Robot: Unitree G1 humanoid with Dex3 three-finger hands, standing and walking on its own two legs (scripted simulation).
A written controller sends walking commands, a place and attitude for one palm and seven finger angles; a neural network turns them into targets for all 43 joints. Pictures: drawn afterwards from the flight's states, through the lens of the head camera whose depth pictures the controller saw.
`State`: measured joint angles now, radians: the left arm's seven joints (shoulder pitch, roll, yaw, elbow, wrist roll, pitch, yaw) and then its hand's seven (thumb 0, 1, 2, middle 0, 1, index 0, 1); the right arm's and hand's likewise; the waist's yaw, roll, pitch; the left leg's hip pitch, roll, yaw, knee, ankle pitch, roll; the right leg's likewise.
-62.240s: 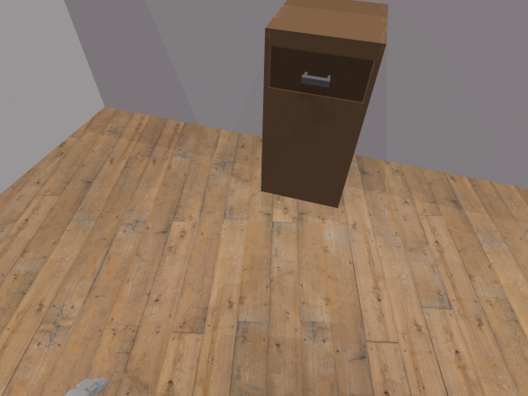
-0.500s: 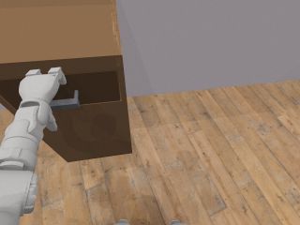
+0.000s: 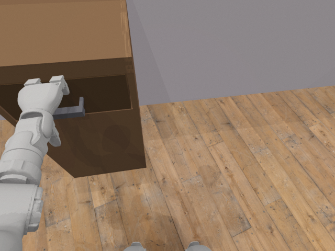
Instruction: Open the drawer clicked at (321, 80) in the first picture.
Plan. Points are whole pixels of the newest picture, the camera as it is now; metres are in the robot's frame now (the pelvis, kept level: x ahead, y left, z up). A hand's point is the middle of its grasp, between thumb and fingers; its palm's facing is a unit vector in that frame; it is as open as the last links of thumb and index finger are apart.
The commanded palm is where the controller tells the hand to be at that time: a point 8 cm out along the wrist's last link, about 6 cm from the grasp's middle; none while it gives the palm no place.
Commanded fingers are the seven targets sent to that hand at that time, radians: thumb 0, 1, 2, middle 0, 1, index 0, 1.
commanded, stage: re-aim the fingers above the handle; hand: left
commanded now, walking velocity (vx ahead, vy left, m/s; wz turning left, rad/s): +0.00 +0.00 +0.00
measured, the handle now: (66, 107) +0.52 +0.29 -0.04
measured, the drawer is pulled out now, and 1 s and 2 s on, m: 0.00 0.00 0.00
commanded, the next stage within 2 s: lower the fingers behind the handle in 1.68 s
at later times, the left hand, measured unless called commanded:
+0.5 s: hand (55, 111) +0.46 +0.28 +0.02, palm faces -0.05 -0.04 -1.00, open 13.8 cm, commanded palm +0.45 +0.27 +0.08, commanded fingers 0.00 -0.50 0.30 -0.30 -1.20 -0.30 -1.20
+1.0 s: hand (58, 109) +0.46 +0.27 +0.02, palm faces -0.01 -0.03 -1.00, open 13.8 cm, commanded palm +0.44 +0.27 +0.08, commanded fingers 0.00 -0.50 0.30 -0.30 -1.20 -0.30 -1.20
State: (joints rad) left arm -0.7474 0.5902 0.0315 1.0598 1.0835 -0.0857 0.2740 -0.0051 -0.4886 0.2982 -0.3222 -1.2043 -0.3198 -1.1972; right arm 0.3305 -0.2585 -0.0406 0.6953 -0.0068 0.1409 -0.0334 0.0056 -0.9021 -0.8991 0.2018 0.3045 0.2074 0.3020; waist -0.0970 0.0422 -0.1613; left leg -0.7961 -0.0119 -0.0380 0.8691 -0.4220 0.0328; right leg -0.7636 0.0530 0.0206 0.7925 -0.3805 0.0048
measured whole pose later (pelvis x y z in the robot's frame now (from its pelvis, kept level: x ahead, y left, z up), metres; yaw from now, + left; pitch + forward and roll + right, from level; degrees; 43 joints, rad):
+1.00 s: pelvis +0.00 +0.00 +0.00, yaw +0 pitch +21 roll -3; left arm -0.73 0.57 0.04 1.00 1.11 -0.13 0.33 0.00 -0.49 0.30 -0.32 -1.20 -0.32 -1.20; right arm 0.34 -0.26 -0.05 0.71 -0.02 0.13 -0.03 0.01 -0.90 -0.90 0.20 0.30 0.21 0.30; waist -0.10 0.04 -0.17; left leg -0.82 -0.01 -0.04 0.90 -0.43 0.03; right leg -0.78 0.05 0.02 0.82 -0.39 0.01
